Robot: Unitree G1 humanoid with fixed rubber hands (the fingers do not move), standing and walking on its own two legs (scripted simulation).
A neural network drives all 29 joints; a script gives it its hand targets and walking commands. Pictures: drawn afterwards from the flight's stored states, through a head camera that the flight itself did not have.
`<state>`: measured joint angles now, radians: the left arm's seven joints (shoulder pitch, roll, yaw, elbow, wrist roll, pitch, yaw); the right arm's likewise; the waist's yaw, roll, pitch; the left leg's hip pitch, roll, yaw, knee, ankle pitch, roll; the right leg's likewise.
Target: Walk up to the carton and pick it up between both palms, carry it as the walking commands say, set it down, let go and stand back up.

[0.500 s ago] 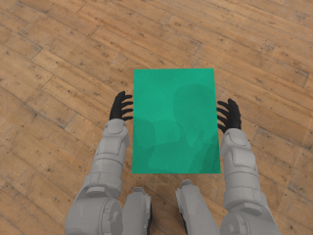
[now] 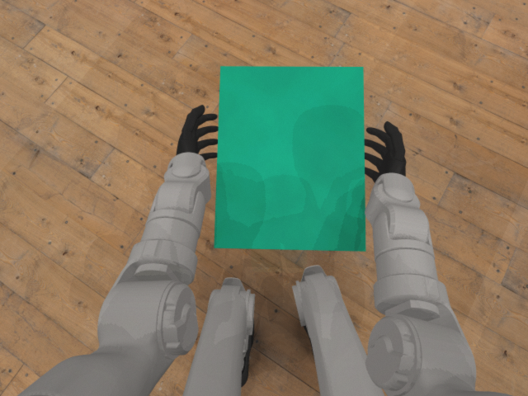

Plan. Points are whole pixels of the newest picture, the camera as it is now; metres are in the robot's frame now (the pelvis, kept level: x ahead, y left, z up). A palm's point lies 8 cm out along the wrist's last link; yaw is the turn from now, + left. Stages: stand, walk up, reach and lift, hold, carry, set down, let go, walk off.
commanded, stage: set down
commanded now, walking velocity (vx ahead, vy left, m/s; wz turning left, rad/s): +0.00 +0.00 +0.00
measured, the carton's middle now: (287, 167) +0.46 -0.05 -0.14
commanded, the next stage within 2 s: none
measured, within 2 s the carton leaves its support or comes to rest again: neither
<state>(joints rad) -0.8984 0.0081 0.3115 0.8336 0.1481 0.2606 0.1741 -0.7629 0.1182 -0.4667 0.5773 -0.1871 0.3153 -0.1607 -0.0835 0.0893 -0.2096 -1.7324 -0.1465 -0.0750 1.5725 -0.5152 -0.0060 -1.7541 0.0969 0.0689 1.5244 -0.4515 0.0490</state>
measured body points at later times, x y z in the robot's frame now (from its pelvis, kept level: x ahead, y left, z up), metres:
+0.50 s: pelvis -0.01 +0.02 -0.06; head +0.27 +0.01 +0.29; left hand +0.51 +0.10 -0.16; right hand +0.45 -0.20 -0.15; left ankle +0.08 +0.10 -0.53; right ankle +0.10 -0.13 -0.53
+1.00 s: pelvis -0.05 +0.00 -0.13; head +0.30 -0.04 +0.13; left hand +0.53 +0.09 -0.26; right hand +0.47 -0.20 -0.26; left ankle +0.08 +0.10 -0.53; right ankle +0.10 -0.13 -0.53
